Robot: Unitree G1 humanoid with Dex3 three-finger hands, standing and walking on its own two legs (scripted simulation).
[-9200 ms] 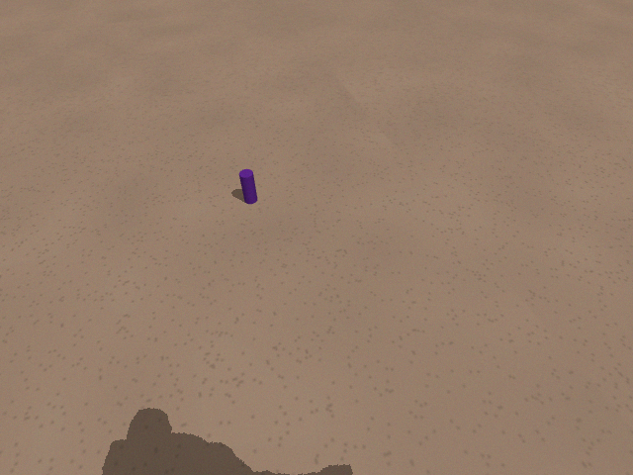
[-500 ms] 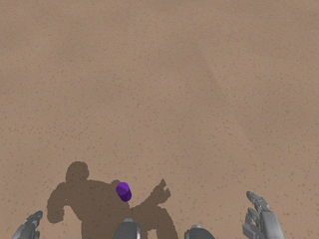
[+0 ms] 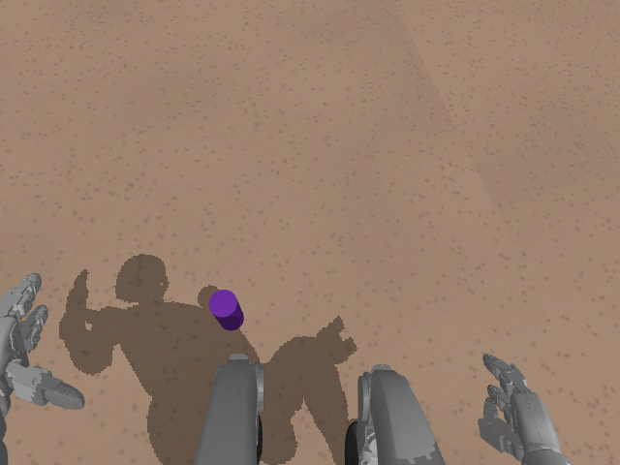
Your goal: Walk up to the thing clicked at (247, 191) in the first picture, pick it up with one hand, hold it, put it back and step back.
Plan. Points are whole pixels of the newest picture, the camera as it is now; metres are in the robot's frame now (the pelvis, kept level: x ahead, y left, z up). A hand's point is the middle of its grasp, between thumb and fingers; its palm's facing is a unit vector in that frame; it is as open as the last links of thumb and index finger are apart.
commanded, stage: go down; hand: left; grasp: from the side
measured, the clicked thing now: (227, 311) +0.42 +0.20 -0.49
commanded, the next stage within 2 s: approach in 1.58 s
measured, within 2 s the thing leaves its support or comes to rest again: neither
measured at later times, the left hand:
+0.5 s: hand (65, 314) +0.32 +0.37 -0.13, palm faces +0.15 -0.98 -0.16, open 17.2 cm
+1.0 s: hand (71, 305) +0.34 +0.38 -0.16, palm faces +0.14 -0.98 -0.13, open 17.3 cm
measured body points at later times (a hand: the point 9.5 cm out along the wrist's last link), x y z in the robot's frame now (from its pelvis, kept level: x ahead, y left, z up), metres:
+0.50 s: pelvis -0.03 +0.00 -0.10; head +0.17 +0.04 +0.31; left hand +0.31 +0.42 -0.12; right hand +0.13 -0.28 -0.21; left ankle +0.06 +0.13 -0.54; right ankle +0.04 -0.13 -0.54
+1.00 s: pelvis -0.04 +0.00 -0.16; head +0.16 +0.04 +0.25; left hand +0.33 +0.43 -0.15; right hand +0.12 -0.28 -0.26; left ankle +0.06 +0.13 -0.54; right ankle +0.04 -0.13 -0.54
